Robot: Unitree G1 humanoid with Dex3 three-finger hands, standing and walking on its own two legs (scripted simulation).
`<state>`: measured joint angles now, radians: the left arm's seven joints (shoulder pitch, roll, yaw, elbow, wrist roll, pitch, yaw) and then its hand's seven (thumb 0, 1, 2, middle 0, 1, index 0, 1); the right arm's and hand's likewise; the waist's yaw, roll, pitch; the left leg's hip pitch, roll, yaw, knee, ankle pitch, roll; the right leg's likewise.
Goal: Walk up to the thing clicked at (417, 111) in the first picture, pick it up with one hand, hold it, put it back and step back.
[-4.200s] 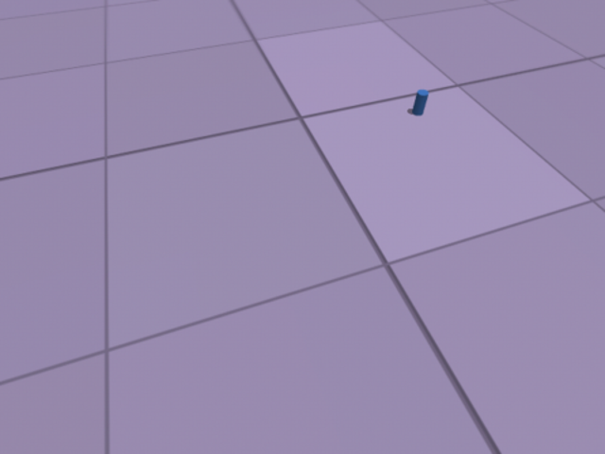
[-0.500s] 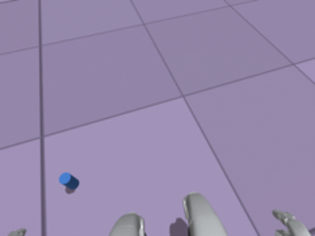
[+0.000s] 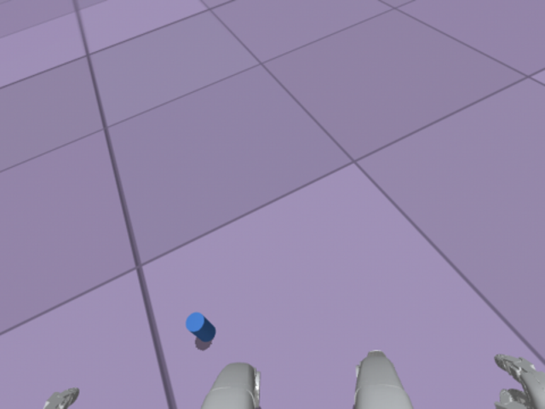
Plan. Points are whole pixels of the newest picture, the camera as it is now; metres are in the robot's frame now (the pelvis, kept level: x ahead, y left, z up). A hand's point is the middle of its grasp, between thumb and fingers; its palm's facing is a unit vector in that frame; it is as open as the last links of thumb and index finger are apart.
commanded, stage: walk up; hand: left
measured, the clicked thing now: (201, 327) +0.41 +0.38 -0.66
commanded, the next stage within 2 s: none
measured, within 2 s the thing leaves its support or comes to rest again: neither
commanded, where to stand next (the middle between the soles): -0.02 +0.24 m, yaw -13 degrees
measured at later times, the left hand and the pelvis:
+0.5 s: hand out of the picture +0.02 +0.50 -0.12, palm faces -0.20 -0.84 -0.51, open 7.4 cm; pelvis -0.09 +0.23 +0.02, yaw -10 degrees
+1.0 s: hand out of the picture +0.03 +0.66 -0.14, palm faces -0.21 -0.90 -0.39, open 7.4 cm; pelvis -0.11 +0.37 +0.01, yaw -13 degrees
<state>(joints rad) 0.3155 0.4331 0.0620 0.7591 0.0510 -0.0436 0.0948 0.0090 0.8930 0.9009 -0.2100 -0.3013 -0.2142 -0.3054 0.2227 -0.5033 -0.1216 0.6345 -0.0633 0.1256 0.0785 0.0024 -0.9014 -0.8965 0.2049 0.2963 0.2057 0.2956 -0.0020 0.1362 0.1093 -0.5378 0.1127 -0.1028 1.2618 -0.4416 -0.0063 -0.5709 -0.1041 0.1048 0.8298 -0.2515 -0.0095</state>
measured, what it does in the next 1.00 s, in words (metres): steps to the left: left foot, then right foot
